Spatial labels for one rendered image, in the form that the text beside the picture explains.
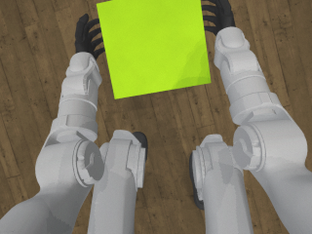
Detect robot right forearm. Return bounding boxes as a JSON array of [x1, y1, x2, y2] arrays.
[[214, 26, 308, 155]]

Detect robot left upper arm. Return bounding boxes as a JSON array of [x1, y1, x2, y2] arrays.
[[0, 138, 105, 234]]

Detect robot right shin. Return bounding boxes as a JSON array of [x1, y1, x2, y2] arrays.
[[197, 134, 244, 201]]

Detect robot right thigh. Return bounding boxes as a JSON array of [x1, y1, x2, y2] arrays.
[[192, 141, 254, 234]]

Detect robot left forearm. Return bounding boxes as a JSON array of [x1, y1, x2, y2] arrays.
[[35, 52, 102, 179]]

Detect robot right upper arm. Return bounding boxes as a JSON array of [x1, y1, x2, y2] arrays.
[[232, 119, 312, 234]]

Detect carton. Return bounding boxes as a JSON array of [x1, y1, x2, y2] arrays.
[[97, 0, 212, 99]]

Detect robot left hand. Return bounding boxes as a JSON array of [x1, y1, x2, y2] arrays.
[[74, 14, 105, 61]]

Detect robot right hand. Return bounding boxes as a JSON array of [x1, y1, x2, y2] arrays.
[[201, 0, 236, 36]]

